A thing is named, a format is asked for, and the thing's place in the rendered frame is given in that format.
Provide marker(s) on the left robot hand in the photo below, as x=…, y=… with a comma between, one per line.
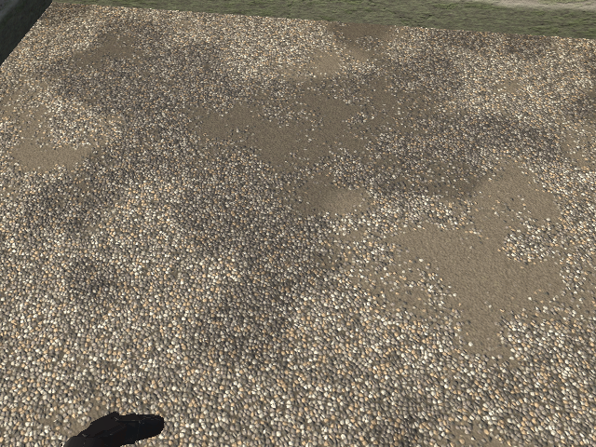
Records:
x=114, y=430

